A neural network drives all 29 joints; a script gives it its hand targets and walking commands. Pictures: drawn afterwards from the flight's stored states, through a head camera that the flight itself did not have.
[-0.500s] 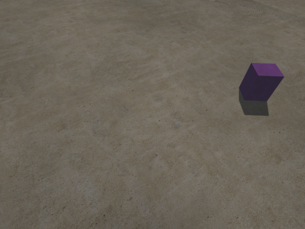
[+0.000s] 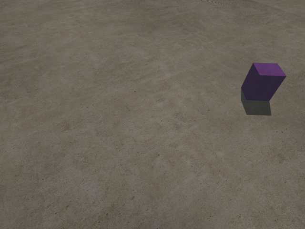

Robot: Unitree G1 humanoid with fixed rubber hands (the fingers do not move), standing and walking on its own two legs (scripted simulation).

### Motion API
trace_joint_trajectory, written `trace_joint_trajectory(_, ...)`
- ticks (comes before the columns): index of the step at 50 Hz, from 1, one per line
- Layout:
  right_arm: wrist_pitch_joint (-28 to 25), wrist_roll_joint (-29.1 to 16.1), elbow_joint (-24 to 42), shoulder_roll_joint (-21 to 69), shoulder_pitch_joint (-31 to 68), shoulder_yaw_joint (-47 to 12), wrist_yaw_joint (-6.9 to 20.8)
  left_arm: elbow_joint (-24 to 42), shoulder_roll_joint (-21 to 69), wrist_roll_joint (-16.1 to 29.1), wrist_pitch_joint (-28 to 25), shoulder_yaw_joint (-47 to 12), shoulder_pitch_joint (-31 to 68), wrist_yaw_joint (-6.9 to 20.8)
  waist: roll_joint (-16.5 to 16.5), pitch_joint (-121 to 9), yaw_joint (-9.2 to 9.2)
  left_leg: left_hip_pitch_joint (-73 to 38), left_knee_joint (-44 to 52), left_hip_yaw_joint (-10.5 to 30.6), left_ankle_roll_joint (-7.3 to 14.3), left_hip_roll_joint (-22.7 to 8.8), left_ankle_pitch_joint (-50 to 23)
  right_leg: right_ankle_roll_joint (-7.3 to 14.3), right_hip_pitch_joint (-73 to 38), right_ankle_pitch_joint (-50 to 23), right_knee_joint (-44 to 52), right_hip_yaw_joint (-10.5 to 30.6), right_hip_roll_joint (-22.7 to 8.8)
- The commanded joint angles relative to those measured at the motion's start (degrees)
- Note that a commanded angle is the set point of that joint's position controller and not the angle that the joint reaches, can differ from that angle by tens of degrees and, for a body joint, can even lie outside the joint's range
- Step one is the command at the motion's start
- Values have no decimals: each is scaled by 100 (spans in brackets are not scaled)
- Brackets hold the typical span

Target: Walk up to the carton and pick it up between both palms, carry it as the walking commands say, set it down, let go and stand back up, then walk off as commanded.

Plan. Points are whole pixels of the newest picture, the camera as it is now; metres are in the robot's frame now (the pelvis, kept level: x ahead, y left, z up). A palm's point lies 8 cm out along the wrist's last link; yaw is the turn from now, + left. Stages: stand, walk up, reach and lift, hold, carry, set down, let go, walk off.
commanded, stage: stand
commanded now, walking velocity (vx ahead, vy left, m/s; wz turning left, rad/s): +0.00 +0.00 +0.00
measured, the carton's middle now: (261, 82) +1.41 -1.00 -0.63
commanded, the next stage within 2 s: walk off in 1.70 s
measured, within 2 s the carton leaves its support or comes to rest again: neither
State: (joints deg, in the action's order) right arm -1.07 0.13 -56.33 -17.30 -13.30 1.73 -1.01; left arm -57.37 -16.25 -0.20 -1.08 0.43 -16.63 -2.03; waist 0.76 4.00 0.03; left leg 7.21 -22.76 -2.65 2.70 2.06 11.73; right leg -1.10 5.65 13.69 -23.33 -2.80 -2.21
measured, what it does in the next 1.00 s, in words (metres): stands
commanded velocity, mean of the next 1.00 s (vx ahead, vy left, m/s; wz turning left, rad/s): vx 0.00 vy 0.00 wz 0.00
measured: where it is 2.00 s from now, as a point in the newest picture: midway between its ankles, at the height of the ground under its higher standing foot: outside the picture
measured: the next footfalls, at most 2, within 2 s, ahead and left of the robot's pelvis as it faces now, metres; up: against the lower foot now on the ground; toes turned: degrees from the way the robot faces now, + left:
none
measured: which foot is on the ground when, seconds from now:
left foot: down 0.00-1.00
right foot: down 0.00-1.00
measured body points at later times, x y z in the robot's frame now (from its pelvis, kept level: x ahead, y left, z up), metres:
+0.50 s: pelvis +0.00 -0.01 +0.00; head +0.00 -0.02 +0.45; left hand +0.05 +0.28 -0.13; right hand +0.05 -0.30 -0.13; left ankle +0.01 +0.09 -0.74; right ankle -0.01 -0.13 -0.74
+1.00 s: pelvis +0.00 -0.01 +0.00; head +0.00 -0.02 +0.45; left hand +0.06 +0.28 -0.13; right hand +0.06 -0.31 -0.13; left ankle +0.01 +0.09 -0.74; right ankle -0.01 -0.13 -0.74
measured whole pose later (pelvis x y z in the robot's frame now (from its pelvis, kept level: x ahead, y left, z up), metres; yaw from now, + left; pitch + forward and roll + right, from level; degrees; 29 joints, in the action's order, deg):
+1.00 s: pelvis +0.00 -0.01 +0.00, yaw -1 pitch -3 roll +0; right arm -1.6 -0.1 -61.2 -19.5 -10.6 0.0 -1.0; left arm -60.1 -19.0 0.4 -1.5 -0.1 -11.8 -1.2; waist 0.5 2.7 0.2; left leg 6.2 -19.2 -2.7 1.2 0.5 9.9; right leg 0.1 4.7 11.6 -19.5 -2.5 -0.7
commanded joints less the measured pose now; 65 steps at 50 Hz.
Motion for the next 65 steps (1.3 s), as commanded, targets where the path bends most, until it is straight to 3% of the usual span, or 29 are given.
trace_joint_trajectory(1, -100, -9, 199, -915, -17, 142, -25, 203, -923, 14, -104, 170, -78, -13, -216, -33, -7, -47, 477, 807, -129, -960, -913, 154, 155, -764, 473, 540, -630)
trace_joint_trajectory(3, -86, -13, 125, -942, -97, 120, -16, 141, -795, 46, -82, 95, -68, 4, -17, -56, 82, -141, 439, 697, -160, -918, -891, 115, 225, -847, 498, 532, -620)
trace_joint_trajectory(7, -29, -3, 76, -893, 49, 53, -1, 176, -963, 42, -70, 128, 112, -6, -235, 178, 10, 36, 592, 807, -141, -943, -505, 151, 366, -359, 594, 563, -592)
trace_joint_trajectory(9, -60, -27, 101, -1097, 105, 107, -9, 138, -1031, 28, -80, 129, 136, 2, -69, 99, 19, -11, 635, 800, -155, -924, -421, 163, 384, -335, 614, 560, -590)
trace_joint_trajectory(10, -73, -16, 69, -982, 156, 65, 4, 88, -999, 20, -89, 119, 72, 9, -207, 27, 1, 21, 665, 813, -149, -944, -476, 154, 235, -333, 599, 546, -582)
trace_joint_trajectory(12, -56, -40, 57, -972, 193, 57, 18, 81, -1023, 46, -108, 122, 98, 10, -141, 76, 5, 92, 667, 790, -158, -942, -386, 169, 288, -316, 650, 598, -609)
trace_joint_trajectory(14, -53, -22, -13, -971, 168, 36, 13, 80, -1027, 48, -105, 130, 209, 18, 56, 157, -7, 78, 649, 727, -194, -907, -381, 169, 353, -287, 705, 651, -625)
trace_joint_trajectory(15, -58, -24, -45, -1007, 66, 46, 11, 55, -1086, 31, -109, 155, 154, 22, -6, 114, 54, -11, 643, 734, -183, -903, -312, 180, 379, -255, 756, 643, -621)
trace_joint_trajectory(16, -46, 0, -31, -921, 161, 30, 22, 42, -1071, 50, -103, 154, 154, 21, -108, 22, -2, 7, 726, 767, -186, -916, -211, 172, 315, -167, 737, 566, -586)
trace_joint_trajectory(17, -60, -14, -58, -1122, 114, 79, 11, 69, -1052, 32, -110, 135, 282, 31, -95, 10, 58, 6, 682, 795, -174, -956, -280, 183, 272, -300, 722, 618, -614)
trace_joint_trajectory(19, -106, -21, -71, -1094, 160, 38, -1, 62, -1100, 49, -124, 140, 227, 39, -198, -59, 1, -1, 697, 774, -178, -966, -603, 175, 166, -534, 675, 630, -620)
trace_joint_trajectory(24, -83, -4, -90, -976, 246, -10, 17, 37, -1044, 69, -115, 116, 277, 38, 0, -95, 1, -69, 622, 717, -189, -946, -618, 179, 183, -569, 717, 632, -638)
trace_joint_trajectory(26, -75, -12, -193, -1034, 59, -20, -1, -30, -1065, 52, -100, 101, 213, 31, -229, -166, 12, -123, 638, 713, -198, -977, -772, 186, 146, -608, 686, 588, -629)
trace_joint_trajectory(28, -78, -31, -213, -1108, 149, -11, -17, -3, -1097, 61, -122, 105, 303, 16, -206, -39, -15, -47, 660, 770, -181, -1020, -697, 205, 180, -636, 764, 639, -645)
trace_joint_trajectory(31, -97, -29, -175, -1148, 209, -23, -24, 31, -1140, 77, -132, 115, 409, 36, -10, -10, 35, 9, 666, 716, -198, -988, -710, 187, 216, -678, 742, 665, -630)
trace_joint_trajectory(32, -97, -13, -200, -1103, 186, -31, -13, -25, -1199, 100, -140, 136, 325, 29, 75, -82, -26, -18, 656, 712, -190, -993, -775, 192, 116, -741, 756, 707, -660)
trace_joint_trajectory(33, -102, -48, -220, -1069, 147, -35, -4, -35, -1202, 64, -136, 134, 360, 28, -163, -184, 22, -189, 659, 748, -220, -1007, -804, 202, 190, -645, 749, 644, -633)
trace_joint_trajectory(36, -89, -24, -208, -1096, 244, -12, -29, -51, -1159, 56, -135, 129, 409, 48, -23, -53, 7, -140, 659, 691, -185, -1002, -868, 207, 283, -633, 744, 643, -617)
trace_joint_trajectory(37, -91, -30, -196, -1072, 260, -31, -25, -57, -1183, 60, -129, 127, 362, 30, -148, -50, 9, -84, 670, 745, -176, -1040, -827, 198, 269, -612, 789, 646, -633)
trace_joint_trajectory(39, -94, -14, -217, -1067, 275, -37, -32, -69, -1132, 35, -121, 127, 370, 44, -22, -211, -20, -139, 654, 681, -185, -989, -820, 181, 169, -686, 751, 642, -622)
trace_joint_trajectory(40, -96, -29, -272, -1071, 165, -31, -13, -53, -1132, 40, -117, 124, 464, 44, 3, -45, 65, -113, 703, 652, -206, -969, -756, 185, 276, -591, 777, 643, -612)
trace_joint_trajectory(41, -91, -41, -228, -1131, 246, -13, -10, -18, -1216, 70, -110, 151, 442, 42, -81, -129, -5, -82, 713, 719, -195, -1004, -819, 173, 205, -564, 780, 624, -605)
trace_joint_trajectory(45, -102, -21, -297, -1088, 183, -33, -27, -84, -1148, 65, -123, 126, 370, 39, -139, -103, 9, -142, 741, 741, -172, -1025, -636, 187, 250, -537, 795, 649, -608)
trace_joint_trajectory(49, -115, -36, -246, -1057, 353, -30, -27, -18, -1221, 78, -111, 153, 511, 46, 3, -120, 24, -89, 730, 703, -181, -1004, -641, 167, 248, -608, 818, 635, -610)
trace_joint_trajectory(56, -124, -36, -313, -1177, 180, -21, -18, -96, -1216, 70, -137, 131, 441, 46, -209, -233, 16, -175, 755, 737, -177, -1047, -912, 191, 146, -724, 771, 635, -623)
trace_joint_trajectory(59, -121, -2, -279, -1244, 321, 0, -19, -34, -1276, 63, -139, 162, 501, 37, 130, -178, 2, -144, 719, 661, -175, -1022, -869, 187, 186, -691, 852, 716, -648)
trace_joint_trajectory(60, -101, -7, -316, -1104, 246, -27, -19, -40, -1203, 73, -135, 127, 577, 35, -102, -119, 40, -80, 752, 678, -172, -1018, -789, 200, 197, -666, 850, 689, -640)
trace_joint_trajectory(63, -117, -35, -328, -1166, 221, -8, -14, -58, -1076, 65, -116, 100, 492, 49, -33, -156, 30, -165, 735, 688, -156, -1031, -739, 211, 195, -699, 861, 696, -635)
trace_joint_trajectory(65, -119, -10, -306, -1175, 366, -15, -23, -9, -1321, 67, -117, 157, 615, 44, -255, -209, -5, -107, 772, 702, -159, -1033, -746, 194, 156, -700, 795, 651, -628)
